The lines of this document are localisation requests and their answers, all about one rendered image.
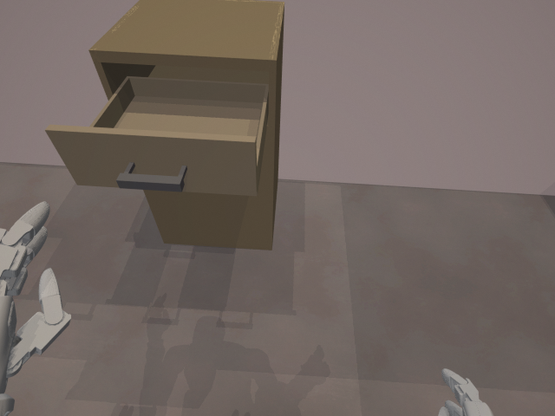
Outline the drawer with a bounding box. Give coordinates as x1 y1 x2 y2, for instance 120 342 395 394
45 76 269 196

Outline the right robot hand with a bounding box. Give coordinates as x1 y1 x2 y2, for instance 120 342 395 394
438 368 493 416

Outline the left robot hand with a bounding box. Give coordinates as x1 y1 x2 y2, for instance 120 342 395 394
0 201 71 393

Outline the handle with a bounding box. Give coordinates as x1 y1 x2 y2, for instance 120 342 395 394
116 162 187 192

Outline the cabinet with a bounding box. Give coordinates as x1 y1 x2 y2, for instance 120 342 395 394
88 0 284 250

